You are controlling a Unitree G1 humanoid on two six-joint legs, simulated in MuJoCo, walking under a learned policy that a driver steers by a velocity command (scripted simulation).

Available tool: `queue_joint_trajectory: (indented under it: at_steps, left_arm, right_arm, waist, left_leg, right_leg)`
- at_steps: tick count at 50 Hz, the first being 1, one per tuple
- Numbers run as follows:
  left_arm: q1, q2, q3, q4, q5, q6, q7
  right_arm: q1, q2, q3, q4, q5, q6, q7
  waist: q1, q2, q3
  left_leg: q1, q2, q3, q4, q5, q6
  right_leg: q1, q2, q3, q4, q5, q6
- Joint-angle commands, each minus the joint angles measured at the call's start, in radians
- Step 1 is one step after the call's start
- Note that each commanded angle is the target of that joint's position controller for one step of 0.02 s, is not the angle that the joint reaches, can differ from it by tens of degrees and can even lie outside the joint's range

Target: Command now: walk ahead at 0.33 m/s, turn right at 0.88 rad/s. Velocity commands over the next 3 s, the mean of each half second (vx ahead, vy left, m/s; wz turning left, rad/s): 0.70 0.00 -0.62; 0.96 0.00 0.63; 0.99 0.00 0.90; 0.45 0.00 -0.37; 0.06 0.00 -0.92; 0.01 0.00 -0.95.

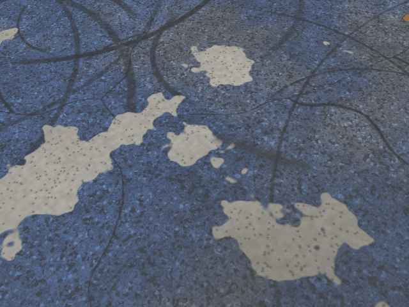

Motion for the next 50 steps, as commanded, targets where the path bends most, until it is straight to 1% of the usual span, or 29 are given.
queue_joint_trajectory:
  at_steps: [1, 4, 7, 8, 9, 11, 15, 18, 19, 20, 21, 22, 23, 24, 27, 29, 31, 33, 35, 37, 38, 39, 40, 41, 42, 43, 44, 46, 50]
  left_arm:
    - [0.106, 0.166, 0.038, -0.039, -0.016, -0.054, 0.010]
    - [0.083, 0.154, 0.025, -0.060, 0.010, -0.065, 0.036]
    - [0.139, 0.166, 0.024, -0.045, 0.006, -0.075, 0.049]
    - [0.166, 0.214, 0.039, -0.002, 0.056, -0.056, 0.015]
    - [0.178, 0.191, 0.034, -0.003, 0.052, -0.049, -0.001]
    - [0.188, 0.167, 0.025, 0.000, 0.041, -0.047, -0.017]
    - [0.210, 0.174, 0.022, 0.020, 0.042, -0.068, -0.005]
    - [0.154, 0.175, 0.017, 0.029, 0.043, -0.083, 0.002]
    - [0.128, 0.167, 0.012, 0.034, 0.046, -0.088, 0.002]
    - [0.103, 0.131, 0.000, 0.034, 0.052, -0.094, 0.000]
    - [0.124, 0.046, -0.021, -0.028, 0.024, -0.110, -0.001]
    - [0.103, 0.032, -0.037, -0.025, 0.033, -0.119, 0.002]
    - [0.087, 0.060, -0.035, -0.001, 0.046, -0.114, -0.001]
    - [0.052, 0.091, -0.033, 0.010, 0.067, -0.115, -0.013]
    - [-0.051, 0.063, -0.052, -0.025, 0.105, -0.106, -0.031]
    - [-0.107, 0.049, -0.068, -0.054, 0.106, -0.098, -0.041]
    - [-0.207, 0.044, -0.083, -0.091, 0.093, -0.101, -0.049]
    - [-0.294, 0.018, -0.103, -0.118, 0.080, -0.108, -0.059]
    - [-0.319, 0.022, -0.104, -0.123, 0.068, -0.110, -0.053]
    - [-0.249, 0.062, -0.085, -0.096, 0.066, -0.113, -0.031]
    - [-0.132, 0.097, -0.067, -0.058, 0.068, -0.114, -0.015]
    - [0.037, 0.129, -0.047, -0.008, 0.070, -0.115, 0.005]
    - [0.224, 0.196, -0.017, 0.023, 0.086, -0.115, 0.032]
    - [0.300, 0.259, -0.002, 0.035, 0.124, -0.116, 0.042]
    - [0.217, 0.244, -0.001, 0.025, 0.103, -0.106, 0.037]
    - [0.109, 0.151, -0.016, 0.022, 0.091, -0.102, 0.035]
    - [0.078, 0.088, -0.028, 0.032, 0.084, -0.105, 0.029]
    - [0.089, 0.049, -0.040, 0.074, 0.080, -0.118, 0.027]
    - [0.128, 0.007, -0.048, 0.147, 0.048, -0.151, 0.009]
  right_arm:
    - [-0.162, -0.118, -0.025, -0.135, 0.007, -0.073, 0.010]
    - [-0.121, -0.097, -0.023, -0.099, -0.010, -0.106, 0.018]
    - [-0.144, -0.062, -0.008, -0.089, -0.007, -0.116, 0.019]
    - [-0.068, -0.024, 0.023, -0.042, -0.099, -0.043, 0.046]
    - [-0.078, -0.031, 0.020, -0.051, -0.093, -0.015, 0.052]
    - [-0.137, -0.049, 0.027, -0.076, -0.063, -0.002, 0.055]
    - [-0.210, -0.066, 0.035, -0.101, -0.049, -0.031, 0.054]
    - [-0.089, -0.092, 0.027, -0.084, -0.044, -0.049, 0.045]
    - [0.060, -0.114, 0.015, -0.044, -0.048, -0.058, 0.031]
    - [0.297, -0.178, -0.007, 0.020, -0.060, -0.070, 0.011]
    - [0.463, -0.325, -0.037, 0.048, -0.077, -0.070, -0.001]
    - [0.395, -0.264, -0.022, 0.051, -0.067, -0.072, 0.016]
    - [0.288, -0.179, -0.003, 0.039, -0.060, -0.069, 0.023]
    - [0.263, -0.131, 0.007, 0.036, -0.048, -0.071, 0.028]
    - [0.307, -0.055, 0.038, 0.082, -0.032, -0.086, 0.024]
    - [0.348, -0.065, 0.036, 0.108, -0.017, -0.094, 0.015]
    - [0.349, -0.083, 0.028, 0.111, -0.020, -0.097, 0.007]
    - [0.342, -0.112, 0.015, 0.115, -0.019, -0.097, 0.006]
    - [0.362, -0.132, 0.010, 0.130, -0.007, -0.097, 0.010]
    - [0.362, -0.151, 0.006, 0.138, -0.001, -0.100, 0.012]
    - [0.355, -0.179, 0.000, 0.141, -0.002, -0.100, 0.013]
    - [0.326, -0.199, -0.006, 0.133, -0.001, -0.102, 0.017]
    - [0.296, -0.151, 0.005, 0.112, -0.003, -0.111, 0.021]
    - [0.353, 0.024, 0.042, 0.071, 0.016, -0.111, 0.012]
    - [0.342, -0.036, 0.041, 0.044, 0.019, -0.095, 0.009]
    - [0.272, -0.065, 0.034, 0.049, -0.001, -0.077, 0.010]
    - [0.230, -0.060, 0.036, 0.055, -0.018, -0.066, 0.022]
    - [0.202, -0.024, 0.039, 0.053, -0.037, -0.039, 0.046]
    - [0.048, 0.020, 0.061, -0.031, -0.045, 0.000, 0.075]
  waist:
    - [0.043, -0.126, -0.054]
    - [0.010, -0.135, -0.056]
    - [0.018, -0.143, -0.043]
    - [0.031, -0.211, -0.050]
    - [0.039, -0.214, -0.026]
    - [0.058, -0.222, 0.007]
    - [0.094, -0.217, 0.018]
    - [0.017, -0.218, 0.016]
    - [-0.069, -0.182, -0.031]
    - [-0.178, -0.057, -0.163]
    - [-0.190, 0.313, -0.286]
    - [-0.145, 0.295, -0.190]
    - [-0.079, 0.104, -0.095]
    - [-0.065, 0.010, -0.088]
    - [-0.039, 0.067, 0.003]
    - [-0.037, 0.069, 0.038]
    - [-0.043, 0.040, 0.064]
    - [-0.058, 0.060, 0.067]
    - [-0.063, 0.067, 0.040]
    - [-0.024, 0.049, -0.025]
    - [0.034, 0.032, -0.107]
    - [0.126, 0.008, -0.199]
    - [0.211, -0.040, -0.309]
    - [0.161, -0.277, -0.431]
    - [0.117, -0.311, -0.397]
    - [0.083, -0.216, -0.217]
    - [0.070, -0.132, -0.123]
    - [0.027, -0.137, -0.037]
    - [-0.008, -0.137, 0.033]
  left_leg:
    - [-0.465, -0.011, -0.155, 0.064, 0.116, 0.042]
    - [-0.337, -0.041, -0.140, -0.089, 0.332, 0.018]
    - [-0.279, -0.078, -0.138, -0.245, 0.431, -0.020]
    - [-0.245, -0.074, -0.073, -0.213, 0.411, -0.045]
    - [-0.227, -0.075, -0.067, -0.227, 0.397, -0.062]
    - [-0.206, -0.070, -0.061, -0.295, 0.395, -0.088]
    - [-0.122, -0.046, -0.059, -0.457, 0.398, -0.048]
    - [0.084, -0.047, -0.042, -0.538, 0.316, 0.020]
    - [0.264, -0.073, -0.034, -0.575, 0.288, 0.041]
    - [0.525, -0.011, -0.111, -0.577, 0.182, 0.069]
    - [0.743, 0.218, -0.624, -0.767, -0.343, 0.152]
    - [0.691, 0.276, -0.969, -0.915, -0.383, 0.197]
    - [0.624, 0.264, -0.838, -0.850, -0.301, 0.223]
    - [0.558, 0.216, -0.706, -0.829, -0.204, 0.229]
    - [0.396, 0.090, -0.536, -0.895, 0.014, 0.245]
    - [0.365, 0.076, -0.502, -0.930, 0.130, 0.279]
    - [0.308, 0.055, -0.453, -0.964, 0.258, 0.288]
    - [0.226, 0.019, -0.396, -0.977, 0.410, 0.267]
    - [0.209, 0.042, -0.390, -0.970, 0.622, 0.255]
    - [0.255, 0.047, -0.369, -0.845, 0.901, 0.217]
    - [0.267, 0.029, -0.340, -0.681, 1.067, 0.194]
    - [0.188, -0.011, -0.322, -0.450, 1.054, 0.169]
    - [0.024, -0.074, -0.289, -0.159, 0.825, 0.154]
    - [-0.201, -0.155, -0.220, 0.169, 0.050, 0.152]
    - [-0.301, -0.131, -0.186, 0.297, 0.105, 0.163]
    - [-0.352, -0.062, -0.162, 0.308, 0.207, 0.161]
    - [-0.339, -0.025, -0.151, 0.271, 0.255, 0.152]
    - [-0.302, 0.015, -0.147, 0.231, 0.267, 0.130]
    - [-0.383, 0.050, -0.107, 0.187, 0.357, 0.118]
  right_leg:
    - [0.349, -0.310, 0.631, -0.470, -0.437, -0.213]
    - [0.277, -0.217, 0.500, -0.479, -0.260, -0.171]
    - [0.231, -0.179, 0.456, -0.469, -0.159, -0.163]
    - [0.199, -0.104, 0.405, -0.464, -0.168, -0.135]
    - [0.156, -0.092, 0.410, -0.463, -0.174, -0.137]
    - [0.119, -0.090, 0.432, -0.470, -0.168, -0.144]
    - [0.172, -0.147, 0.476, -0.466, -0.139, -0.144]
    - [0.150, -0.184, 0.495, -0.438, -0.006, -0.132]
    - [0.111, -0.147, 0.445, -0.283, 0.240, -0.114]
    - [0.015, -0.055, 0.321, 0.064, 0.389, -0.086]
    - [-0.268, 0.098, 0.178, 0.458, 0.110, -0.024]
    - [-0.454, 0.156, 0.247, 0.601, -0.116, -0.031]
    - [-0.509, 0.068, 0.232, 0.674, -0.013, -0.042]
    - [-0.476, 0.001, 0.171, 0.644, 0.057, -0.035]
    - [-0.431, -0.065, 0.132, 0.504, 0.108, 0.027]
    - [-0.456, -0.076, 0.101, 0.425, 0.113, 0.067]
    - [-0.419, -0.064, 0.064, 0.261, 0.162, 0.098]
    - [-0.260, -0.025, 0.024, 0.073, 0.226, 0.107]
    - [-0.103, 0.009, -0.004, -0.004, 0.287, 0.092]
    - [0.059, 0.040, 0.007, -0.065, 0.286, 0.069]
    - [0.207, 0.067, 0.002, -0.080, 0.226, 0.052]
    - [0.425, 0.039, 0.018, -0.089, 0.205, 0.039]
    - [0.655, -0.124, 0.162, -0.090, -0.013, 0.020]
    - [0.820, -0.441, 0.605, -0.225, -0.440, -0.025]
    - [0.700, -0.478, 0.906, -0.406, -0.597, -0.063]
    - [0.564, -0.429, 0.746, -0.404, -0.532, -0.063]
    - [0.448, -0.385, 0.573, -0.396, -0.330, -0.059]
    - [0.310, -0.312, 0.344, -0.433, -0.086, -0.030]
    - [0.271, -0.281, 0.074, -0.490, 0.252, 0.003]
Next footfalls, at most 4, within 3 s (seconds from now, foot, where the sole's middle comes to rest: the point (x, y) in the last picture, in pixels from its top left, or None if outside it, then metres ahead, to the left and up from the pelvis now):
0.40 left None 0.33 0.08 -0.76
0.80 right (296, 239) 0.65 -0.22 -0.76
1.24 left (225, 145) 1.07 0.00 -0.76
1.66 right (209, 70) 1.53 0.07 -0.76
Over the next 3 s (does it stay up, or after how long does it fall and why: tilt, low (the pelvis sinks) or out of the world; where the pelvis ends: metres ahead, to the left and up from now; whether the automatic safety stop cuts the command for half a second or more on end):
stays up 1.58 0.12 0.01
